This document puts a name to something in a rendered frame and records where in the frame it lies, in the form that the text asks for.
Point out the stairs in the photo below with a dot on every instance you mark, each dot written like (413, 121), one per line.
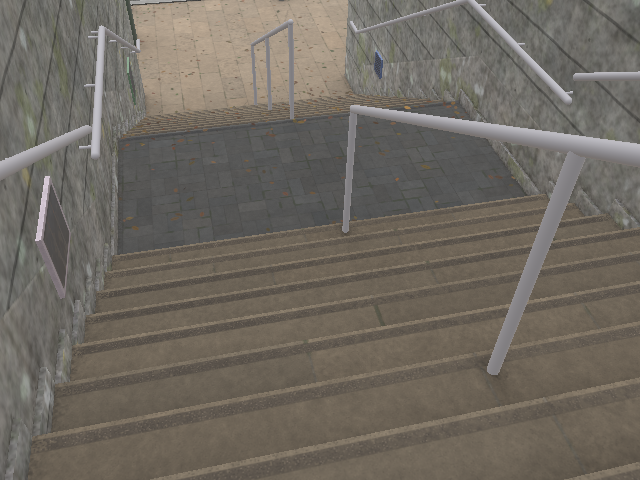
(314, 354)
(190, 120)

